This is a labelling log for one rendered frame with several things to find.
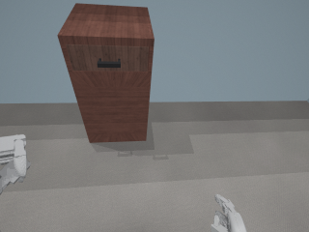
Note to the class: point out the robot right hand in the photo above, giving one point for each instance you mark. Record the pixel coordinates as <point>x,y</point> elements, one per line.
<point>233,222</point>

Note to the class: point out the drawer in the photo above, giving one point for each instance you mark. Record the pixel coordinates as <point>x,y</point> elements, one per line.
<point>84,57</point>

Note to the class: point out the robot left hand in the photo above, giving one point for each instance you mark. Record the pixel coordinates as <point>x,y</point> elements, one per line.
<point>14,155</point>

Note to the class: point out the handle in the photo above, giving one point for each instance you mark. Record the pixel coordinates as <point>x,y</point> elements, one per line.
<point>109,64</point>

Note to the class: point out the cabinet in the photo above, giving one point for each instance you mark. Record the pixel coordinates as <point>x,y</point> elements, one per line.
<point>114,105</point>

